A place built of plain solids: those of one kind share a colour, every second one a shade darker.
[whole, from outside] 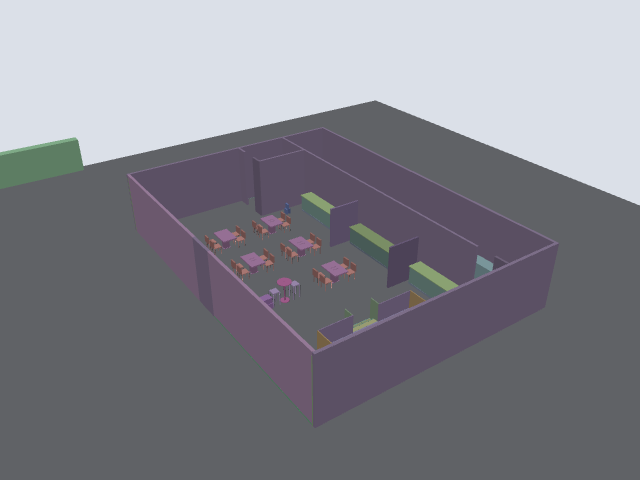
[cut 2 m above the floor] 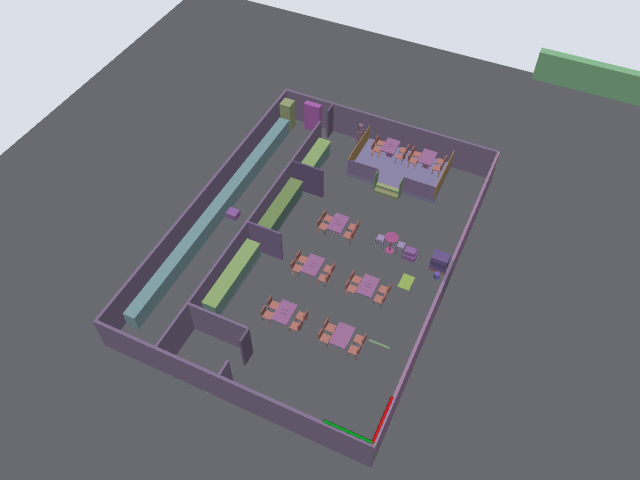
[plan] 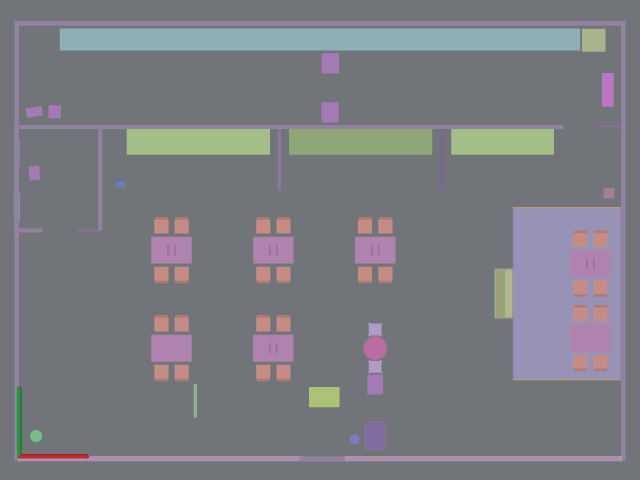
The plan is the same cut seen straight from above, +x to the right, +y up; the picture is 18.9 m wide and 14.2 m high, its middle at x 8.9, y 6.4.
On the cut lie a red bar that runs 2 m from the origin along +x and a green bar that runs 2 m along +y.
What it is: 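A food court's seating hall of the 2010s to 2020s; 17.8 x 12.7 m, ceiling 3.5 m, a street door 0.95 x 2.1 m in the glazed front; tables 0.75 m, chairs 0.45 m, bar tops 1.06 m, a counter 1.0 m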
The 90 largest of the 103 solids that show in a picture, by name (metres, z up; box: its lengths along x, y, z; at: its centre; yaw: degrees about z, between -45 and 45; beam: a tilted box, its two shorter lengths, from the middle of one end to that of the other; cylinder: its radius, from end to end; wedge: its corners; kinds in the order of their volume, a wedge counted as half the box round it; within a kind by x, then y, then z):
{
 "street_hedge_1": {"box": [0.6, 16.6, 2.25], "at": [-10.7, -8.3, 1.07]},
 "street_hedge_2": {"box": [0.6, 16.6, 2.25], "at": [28.5, -8.3, 1.07]},
 "wall_1": {"box": [0.15, 6.98, 3.53], "at": [-0.07, 3.34, 1.72]},
 "wall_2": {"box": [0.15, 3.3, 3.53], "at": [-0.07, 8.18, 1.72]},
 "wall_3": {"box": [0.15, 3.36, 3.53], "at": [-0.07, 11.21, 1.72]},
 "wall_4": {"box": [0.7, 0.12, 3.53], "at": [0.35, 6.68, 1.72]},
 "wall_5": {"box": [0.7, 0.12, 3.53], "at": [2.05, 6.68, 1.72]},
 "wall_6": {"box": [0.12, 3.06, 3.53], "at": [2.4, 8.21, 1.72]},
 "wall_7": {"box": [16.1, 0.12, 3.53], "at": [8.05, 9.74, 1.72]},
 "wall_8": {"box": [18.1, 0.15, 3.53], "at": [8.9, 12.81, 1.72]},
 "wall_9": {"box": [1.5, 0.15, 3.53], "at": [9.03, -0.07, 1.72]},
 "wall_10": {"box": [0.7, 0.12, 3.53], "at": [17.45, 9.74, 1.72]},
 "wall_11": {"box": [0.15, 13.04, 3.53], "at": [17.88, 6.37, 1.72]},
 "back_worktop_1": {"box": [15.4, 0.65, 0.95], "at": [8.9, 12.33, 0.42]},
 "window_wall_1": {"box": [8.43, 0.15, 3.53], "at": [4.21, -0.07, 1.72]},
 "window_wall_2": {"box": [8.17, 0.15, 3.53], "at": [13.71, -0.07, 1.72]},
 "counter_1": {"box": [4.2, 0.7, 1.05], "at": [5.3, 9.33, 0.47]},
 "counter_2": {"box": [4.2, 0.7, 1.05], "at": [10.1, 9.33, 0.47]},
 "counter_3": {"box": [3.0, 0.7, 1.05], "at": [14.3, 9.33, 0.47]},
 "dais_1": {"box": [3.2, 5.13, 0.35], "at": [16.2, 4.82, 0.12]},
 "back_fridge_1": {"box": [0.7, 0.68, 1.9], "at": [17.0, 12.31, 0.9]},
 "kiosk_wall_1": {"box": [0.1, 1.8, 2.35], "at": [7.7, 8.78, 1.12]},
 "kiosk_wall_2": {"box": [0.1, 1.8, 2.35], "at": [12.5, 8.78, 1.12]},
 "shelf_1": {"box": [0.35, 1.0, 1.95], "at": [17.41, 10.84, 0.93]},
 "box_cardboard_1": {"box": [0.32, 0.43, 0.4], "at": [0.45, 8.38, 0.15], "yaw": 3.7},
 "box_cardboard_2": {"box": [0.49, 0.29, 0.33], "at": [0.45, 10.19, 0.11], "yaw": 8.5},
 "box_cardboard_3": {"box": [0.37, 0.39, 0.37], "at": [1.05, 10.19, 0.14], "yaw": -0.7},
 "box_cardboard_4": {"box": [0.42, 0.54, 0.2], "at": [9.19, 10.17, 0.49], "yaw": 2.9},
 "box_cardboard_5": {"box": [0.5, 0.6, 0.44], "at": [9.2, 10.18, 0.17]},
 "box_cardboard_6": {"box": [0.52, 0.6, 0.39], "at": [9.2, 11.63, 0.15]},
 "box_cardboard_7": {"box": [0.47, 0.6, 0.35], "at": [10.53, 2.13, 0.13]},
 "box_cardboard_8": {"box": [0.39, 0.54, 0.28], "at": [10.55, 2.14, 0.45], "yaw": 2.9},
 "meeting_table_1": {"box": [1.2, 0.8, 0.07], "at": [4.51, 3.2, 0.71]},
 "meeting_table_2": {"box": [1.2, 0.8, 0.07], "at": [4.51, 6.1, 0.71]},
 "meeting_table_3": {"box": [1.2, 0.8, 0.07], "at": [7.52, 3.2, 0.71]},
 "meeting_table_4": {"box": [1.2, 0.8, 0.07], "at": [7.52, 6.1, 0.71]},
 "meeting_table_5": {"box": [1.2, 0.8, 0.07], "at": [10.53, 6.1, 0.71]},
 "meeting_table_6": {"box": [1.2, 0.8, 0.07], "at": [16.9, 3.5, 1.01]},
 "meeting_table_7": {"box": [1.2, 0.8, 0.07], "at": [16.9, 5.7, 1.01]},
 "crate_1": {"box": [0.6, 0.82, 0.27], "at": [10.53, 0.61, 0.28]},
 "crate_2": {"box": [0.6, 0.82, 0.27], "at": [10.53, 0.61, 0.55]},
 "crate_3": {"box": [0.6, 0.82, 0.27], "at": [10.53, 0.61, 0.81]},
 "counter_top_1": {"box": [4.24, 0.78, 0.04], "at": [5.3, 9.31, 1.02]},
 "counter_top_2": {"box": [4.24, 0.78, 0.04], "at": [10.1, 9.31, 1.02]},
 "counter_top_3": {"box": [3.04, 0.78, 0.04], "at": [14.3, 9.31, 1.02]},
 "dais_rail_end_1": {"box": [3.2, 0.04, 1.0], "at": [16.2, 2.27, 0.75]},
 "dais_rail_end_2": {"box": [3.2, 0.04, 1.0], "at": [16.2, 7.36, 0.75]},
 "dais_steps_1": {"box": [0.27, 1.4, 0.2], "at": [14.2, 4.82, 0.05]},
 "dais_steps_2": {"box": [0.27, 1.4, 0.35], "at": [14.46, 4.82, 0.12]},
 "side_chair_1": {"box": [0.42, 0.42, 0.04], "at": [4.21, 2.5, 0.43]},
 "side_chair_2": {"box": [0.42, 0.42, 0.04], "at": [4.21, 3.9, 0.43]},
 "side_chair_3": {"box": [0.38, 0.08, 0.38], "at": [4.21, 5.16, 0.65]},
 "side_chair_4": {"box": [0.42, 0.42, 0.04], "at": [4.21, 5.4, 0.43]},
 "side_chair_5": {"box": [0.42, 0.42, 0.04], "at": [4.21, 6.8, 0.43]},
 "side_chair_6": {"box": [0.42, 0.42, 0.04], "at": [4.81, 2.5, 0.43]},
 "side_chair_7": {"box": [0.42, 0.42, 0.04], "at": [4.81, 3.9, 0.43]},
 "side_chair_8": {"box": [0.42, 0.42, 0.04], "at": [4.81, 5.4, 0.43]},
 "side_chair_9": {"box": [0.42, 0.42, 0.04], "at": [4.81, 6.8, 0.43]},
 "side_chair_10": {"box": [0.42, 0.42, 0.04], "at": [7.22, 2.5, 0.43]},
 "side_chair_11": {"box": [0.42, 0.42, 0.04], "at": [7.22, 3.9, 0.43]},
 "side_chair_12": {"box": [0.42, 0.42, 0.04], "at": [7.22, 5.4, 0.43]},
 "side_chair_13": {"box": [0.42, 0.42, 0.04], "at": [7.22, 6.8, 0.43]},
 "side_chair_14": {"box": [0.42, 0.42, 0.04], "at": [7.82, 2.5, 0.43]},
 "side_chair_15": {"box": [0.42, 0.42, 0.04], "at": [7.82, 3.9, 0.43]},
 "side_chair_16": {"box": [0.38, 0.08, 0.38], "at": [7.82, 5.16, 0.65]},
 "side_chair_17": {"box": [0.42, 0.42, 0.04], "at": [7.82, 5.4, 0.43]},
 "side_chair_18": {"box": [0.42, 0.42, 0.04], "at": [7.82, 6.8, 0.43]},
 "side_chair_19": {"box": [0.38, 0.08, 0.38], "at": [7.82, 7.04, 0.65]},
 "side_chair_20": {"box": [0.42, 0.42, 0.04], "at": [10.23, 5.4, 0.43]},
 "side_chair_21": {"box": [0.42, 0.42, 0.04], "at": [10.23, 6.8, 0.43]},
 "side_chair_22": {"box": [0.38, 0.08, 0.38], "at": [10.23, 7.04, 0.65]},
 "side_chair_23": {"box": [0.42, 0.42, 0.04], "at": [10.83, 5.4, 0.43]},
 "side_chair_24": {"box": [0.38, 0.08, 0.38], "at": [10.83, 7.04, 0.65]},
 "dais_rail_front_1": {"box": [0.04, 1.86, 1.0], "at": [14.62, 3.18, 0.75]},
 "dais_rail_front_2": {"box": [0.04, 1.86, 1.0], "at": [14.62, 6.45, 0.75]},
 "front_foot_1": {"box": [8.17, 0.15, 0.12], "at": [13.71, -0.07, 0.01]},
 "water_cooler_1": {"box": [0.33, 0.31, 1.03], "at": [17.45, 7.78, 0.47]},
 "water_cooler_2": {"cylinder": 0.14, "from": [17.45, 7.78, 0.98], "to": [17.45, 7.78, 1.4]},
 "dais_cheek_1": {"box": [0.54, 0.04, 1.3], "at": [14.33, 4.09, 0.6]},
 "dais_cheek_2": {"box": [0.54, 0.04, 1.3], "at": [14.33, 5.54, 0.6]},
 "plant_pot_1": {"cylinder": 0.18, "from": [0.5, 0.6, 0.0], "to": [0.5, 0.6, 0.38]},
 "door_mat_1": {"box": [0.9, 0.6, 0.07], "at": [9.03, 1.75, -0.02]},
 "front_corner_1": {"box": [0.04, 0.17, 3.38], "at": [17.8, -0.07, 1.64]},
 "bin_waste_1": {"cylinder": 0.14, "from": [9.93, 0.5, 0.0], "to": [9.93, 0.5, 0.31]},
 "bar_stool_1": {"box": [0.38, 0.36, 0.06], "at": [10.53, 2.65, 0.73]},
 "bar_stool_2": {"box": [0.38, 0.36, 0.06], "at": [10.53, 3.75, 0.73]},
 "counter_kick_1": {"box": [4.2, 0.012, 0.15], "at": [5.3, 8.97, 0.03]},
 "counter_kick_2": {"box": [4.2, 0.012, 0.15], "at": [10.1, 8.97, 0.03]},
 "bar_table_1": {"cylinder": 0.35, "from": [10.53, 3.2, 1.03], "to": [10.53, 3.2, 1.06]},
 "cable_protector_1": {"box": [0.1, 1.0, 0.07], "at": [5.21, 1.65, -0.01]}
}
